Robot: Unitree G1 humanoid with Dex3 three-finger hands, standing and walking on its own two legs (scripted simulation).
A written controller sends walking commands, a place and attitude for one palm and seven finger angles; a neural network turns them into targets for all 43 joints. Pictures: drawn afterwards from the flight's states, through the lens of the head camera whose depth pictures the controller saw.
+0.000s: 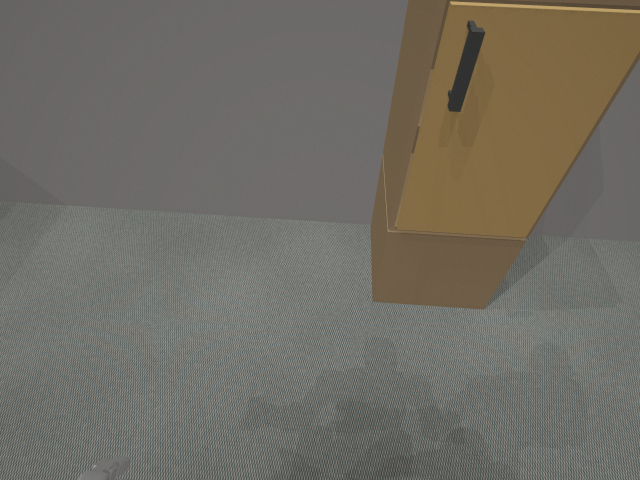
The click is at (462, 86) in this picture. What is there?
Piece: cupboard door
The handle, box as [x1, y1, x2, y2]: [448, 20, 484, 111]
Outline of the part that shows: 473,21 468,20 467,27 469,31 453,87 448,92 448,108 452,111 460,110 484,34 483,29 478,28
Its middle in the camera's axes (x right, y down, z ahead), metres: +0.28 -0.33 +0.75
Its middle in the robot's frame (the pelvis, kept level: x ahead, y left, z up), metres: +0.82 -0.23 +0.15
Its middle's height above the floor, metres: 0.92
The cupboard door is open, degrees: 0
